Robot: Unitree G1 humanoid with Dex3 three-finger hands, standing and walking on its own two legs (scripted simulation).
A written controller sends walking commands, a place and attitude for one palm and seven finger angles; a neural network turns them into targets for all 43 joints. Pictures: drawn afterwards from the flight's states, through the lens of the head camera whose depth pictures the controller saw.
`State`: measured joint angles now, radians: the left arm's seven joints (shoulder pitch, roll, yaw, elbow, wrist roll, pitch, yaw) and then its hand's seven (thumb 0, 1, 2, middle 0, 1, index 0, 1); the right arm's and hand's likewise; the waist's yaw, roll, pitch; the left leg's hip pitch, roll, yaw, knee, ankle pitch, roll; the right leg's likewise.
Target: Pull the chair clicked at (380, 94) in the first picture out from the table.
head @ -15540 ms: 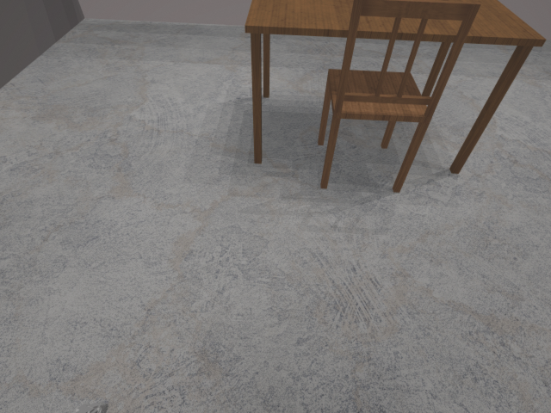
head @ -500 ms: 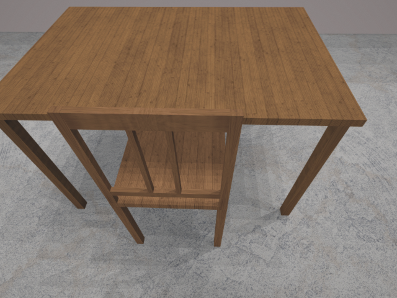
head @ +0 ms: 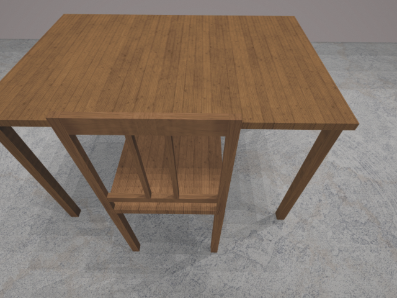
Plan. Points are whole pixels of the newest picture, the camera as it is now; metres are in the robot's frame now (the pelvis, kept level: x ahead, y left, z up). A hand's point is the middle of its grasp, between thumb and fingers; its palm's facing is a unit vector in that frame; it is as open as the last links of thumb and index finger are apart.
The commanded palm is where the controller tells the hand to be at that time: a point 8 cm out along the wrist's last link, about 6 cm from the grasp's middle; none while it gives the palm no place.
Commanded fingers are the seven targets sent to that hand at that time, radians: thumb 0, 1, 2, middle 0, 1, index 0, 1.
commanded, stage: come to a stop and stand still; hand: left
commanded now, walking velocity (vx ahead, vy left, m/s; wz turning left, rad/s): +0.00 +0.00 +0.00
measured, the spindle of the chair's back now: (140, 169) +0.44 +0.20 -0.07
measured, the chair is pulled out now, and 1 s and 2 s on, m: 0.00 0.00 0.00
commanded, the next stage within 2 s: look again from close up in 1.22 s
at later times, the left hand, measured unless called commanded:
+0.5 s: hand out of the picture -0.04 +0.24 -0.17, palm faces +0.05 -0.98 -0.21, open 7.4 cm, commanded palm none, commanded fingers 0.00 0.90 0.90 -0.20 -0.30 -0.20 -0.30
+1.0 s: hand out of the picture +0.00 +0.21 -0.17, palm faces +0.06 -0.99 -0.15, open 7.4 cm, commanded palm none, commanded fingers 0.00 0.90 0.90 -0.20 -0.30 -0.20 -0.30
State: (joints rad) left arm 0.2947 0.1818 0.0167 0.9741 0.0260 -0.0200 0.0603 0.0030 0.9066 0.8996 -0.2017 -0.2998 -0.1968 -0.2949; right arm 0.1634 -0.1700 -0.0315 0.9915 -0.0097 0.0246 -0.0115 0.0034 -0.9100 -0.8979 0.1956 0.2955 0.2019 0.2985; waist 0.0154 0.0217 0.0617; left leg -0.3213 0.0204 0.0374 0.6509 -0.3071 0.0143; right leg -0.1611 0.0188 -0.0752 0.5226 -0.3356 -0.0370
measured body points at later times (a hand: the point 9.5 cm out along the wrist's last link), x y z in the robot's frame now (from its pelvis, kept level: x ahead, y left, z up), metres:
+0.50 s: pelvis -0.02 +0.05 +0.00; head +0.00 +0.07 +0.45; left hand -0.04 +0.29 -0.15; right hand +0.00 -0.17 -0.15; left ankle +0.02 +0.11 -0.73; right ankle -0.03 -0.09 -0.73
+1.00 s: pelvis +0.02 +0.05 +0.01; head +0.03 +0.06 +0.46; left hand +0.00 +0.26 -0.16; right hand +0.06 -0.18 -0.14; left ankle +0.02 +0.11 -0.73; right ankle -0.03 -0.09 -0.73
